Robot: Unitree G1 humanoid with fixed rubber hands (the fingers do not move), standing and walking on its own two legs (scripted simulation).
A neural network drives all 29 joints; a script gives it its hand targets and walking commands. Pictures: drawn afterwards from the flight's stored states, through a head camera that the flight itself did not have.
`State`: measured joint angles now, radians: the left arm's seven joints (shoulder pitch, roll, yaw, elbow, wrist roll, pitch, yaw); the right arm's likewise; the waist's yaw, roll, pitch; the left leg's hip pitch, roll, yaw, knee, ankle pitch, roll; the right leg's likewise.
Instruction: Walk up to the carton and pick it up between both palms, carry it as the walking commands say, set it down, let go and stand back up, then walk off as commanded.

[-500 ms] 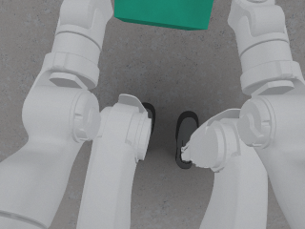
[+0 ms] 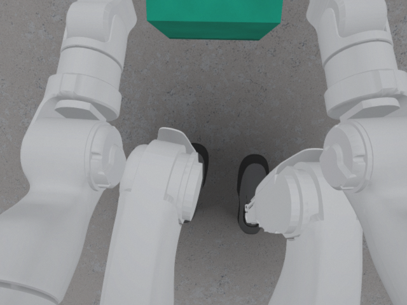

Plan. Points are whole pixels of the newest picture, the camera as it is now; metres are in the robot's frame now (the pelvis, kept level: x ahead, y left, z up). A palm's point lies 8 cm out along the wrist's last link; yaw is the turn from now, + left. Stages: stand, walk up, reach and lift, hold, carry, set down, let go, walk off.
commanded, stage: set down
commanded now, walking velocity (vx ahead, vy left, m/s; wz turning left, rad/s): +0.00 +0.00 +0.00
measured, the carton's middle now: out of the picture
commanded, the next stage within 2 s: none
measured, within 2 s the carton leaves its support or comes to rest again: neither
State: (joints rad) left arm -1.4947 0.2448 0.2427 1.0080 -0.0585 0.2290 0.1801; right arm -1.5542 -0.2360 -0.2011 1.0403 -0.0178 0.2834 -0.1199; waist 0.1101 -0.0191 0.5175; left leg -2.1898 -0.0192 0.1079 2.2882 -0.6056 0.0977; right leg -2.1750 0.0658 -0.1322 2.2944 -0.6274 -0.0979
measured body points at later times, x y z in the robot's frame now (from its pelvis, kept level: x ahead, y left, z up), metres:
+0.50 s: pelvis +0.00 +0.00 +0.00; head +0.37 +0.03 +0.24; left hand +0.54 +0.22 -0.17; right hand +0.58 -0.07 -0.18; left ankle +0.11 +0.09 -0.32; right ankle +0.11 -0.08 -0.32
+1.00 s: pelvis +0.00 +0.00 +0.00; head +0.37 +0.03 +0.24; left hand +0.54 +0.22 -0.18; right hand +0.58 -0.07 -0.18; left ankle +0.11 +0.09 -0.32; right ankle +0.11 -0.08 -0.32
